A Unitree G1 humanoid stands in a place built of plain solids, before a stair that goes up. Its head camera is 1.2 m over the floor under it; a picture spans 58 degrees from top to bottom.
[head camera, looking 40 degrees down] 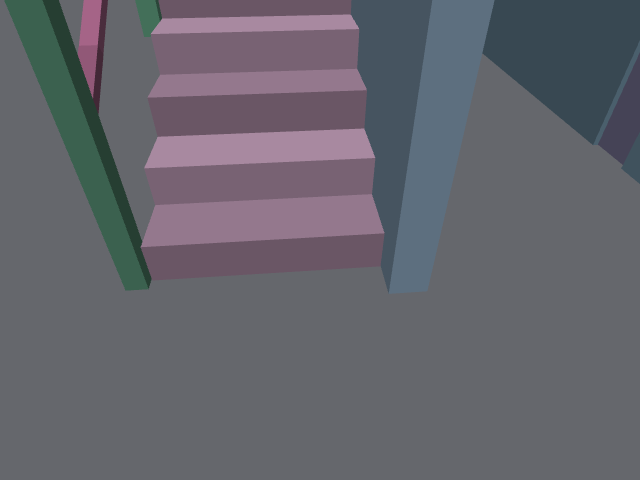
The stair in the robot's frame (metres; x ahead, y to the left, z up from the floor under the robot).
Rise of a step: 0.17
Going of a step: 0.26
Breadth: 0.90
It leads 5 degrees to the left of straight ahead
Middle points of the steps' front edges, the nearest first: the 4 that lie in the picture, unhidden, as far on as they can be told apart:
1.23 0.20 0.17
1.49 0.23 0.34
1.75 0.25 0.52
2.02 0.27 0.69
